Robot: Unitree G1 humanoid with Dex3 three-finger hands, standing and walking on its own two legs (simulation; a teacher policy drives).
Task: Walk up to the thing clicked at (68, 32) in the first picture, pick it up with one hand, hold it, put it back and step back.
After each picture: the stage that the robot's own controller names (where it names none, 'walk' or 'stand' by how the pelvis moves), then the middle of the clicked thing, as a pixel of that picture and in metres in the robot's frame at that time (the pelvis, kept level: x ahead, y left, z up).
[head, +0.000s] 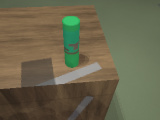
stand; (71, 44) +0.57 +0.08 +0.00
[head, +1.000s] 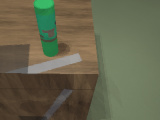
walk; (47, 30) +0.55 +0.18 +0.04
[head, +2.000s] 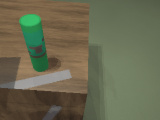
stand; (36, 46) +0.50 +0.21 +0.03
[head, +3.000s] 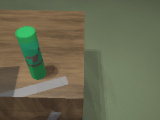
stand; (33, 55) +0.49 +0.23 +0.01
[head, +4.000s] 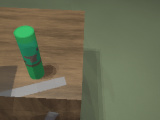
stand; (31, 55) +0.49 +0.24 +0.00
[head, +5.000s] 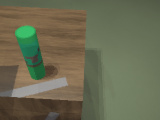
stand; (32, 55) +0.48 +0.23 +0.00
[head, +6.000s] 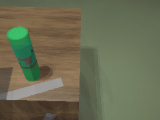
stand; (26, 57) +0.47 +0.24 +0.00
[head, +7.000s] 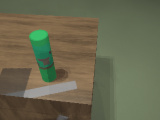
rise first; (44, 58) +0.49 +0.22 +0.01
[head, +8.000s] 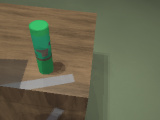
go down; (43, 50) +0.52 +0.20 +0.02
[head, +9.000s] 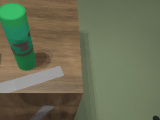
go down; (20, 42) +0.47 +0.20 +0.05
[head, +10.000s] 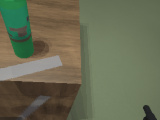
close in; (18, 27) +0.50 +0.19 +0.07
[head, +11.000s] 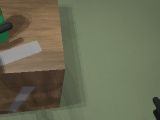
close; out of the picture +0.54 +0.21 +0.11
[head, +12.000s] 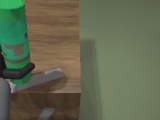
lift; (15, 46) +0.39 +0.19 +0.15
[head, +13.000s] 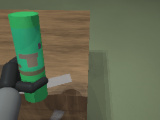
lift; (31, 59) +0.34 +0.17 +0.17
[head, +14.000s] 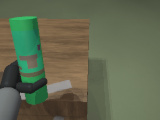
hold; (31, 62) +0.34 +0.17 +0.17
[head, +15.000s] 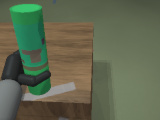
hold; (34, 54) +0.34 +0.14 +0.21
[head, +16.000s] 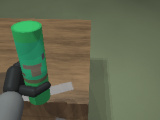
crouch; (34, 67) +0.33 +0.16 +0.16
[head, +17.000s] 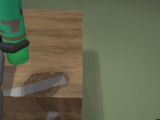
crouch; (12, 25) +0.44 +0.21 +0.21
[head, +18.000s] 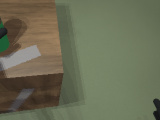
lower; out of the picture +0.52 +0.21 +0.08
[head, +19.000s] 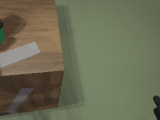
lower; out of the picture +0.54 +0.22 +0.11
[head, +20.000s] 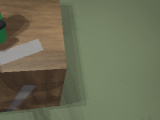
lower; out of the picture +0.53 +0.21 +0.11
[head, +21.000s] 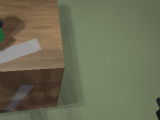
lower; out of the picture +0.53 +0.23 +0.11
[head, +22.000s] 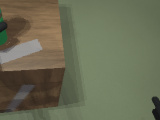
loosen; out of the picture +0.53 +0.21 +0.11
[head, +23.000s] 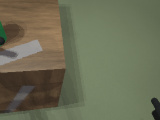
withdraw; out of the picture +0.52 +0.22 +0.10
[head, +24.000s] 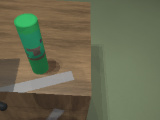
sink last; (34, 48) +0.48 +0.21 +0.06
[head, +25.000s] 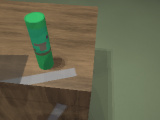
stand; (41, 44) +0.51 +0.22 +0.06
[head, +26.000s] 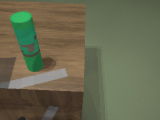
stand; (29, 45) +0.50 +0.23 +0.06
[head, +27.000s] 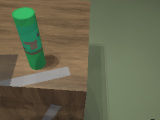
stand; (31, 42) +0.50 +0.22 +0.07
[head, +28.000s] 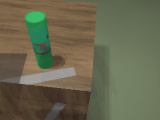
stand; (41, 43) +0.51 +0.21 +0.04
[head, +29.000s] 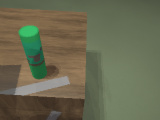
stand; (34, 55) +0.49 +0.22 +0.00
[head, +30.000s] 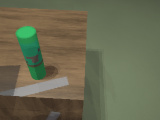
stand; (33, 56) +0.49 +0.23 +0.00
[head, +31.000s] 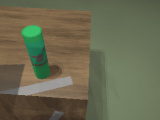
stand; (38, 55) +0.49 +0.22 +0.00
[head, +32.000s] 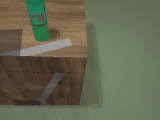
walk; (37, 15) +0.62 +0.23 +0.02
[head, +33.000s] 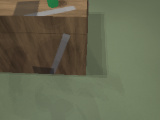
walk; out of the picture +0.97 +0.29 +0.03
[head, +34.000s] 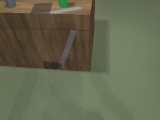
walk; out of the picture +1.17 +0.26 +0.01
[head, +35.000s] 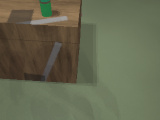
stand; out of the picture +0.99 +0.25 +0.00
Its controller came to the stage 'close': yes
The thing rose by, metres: 0.23
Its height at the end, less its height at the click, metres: +0.00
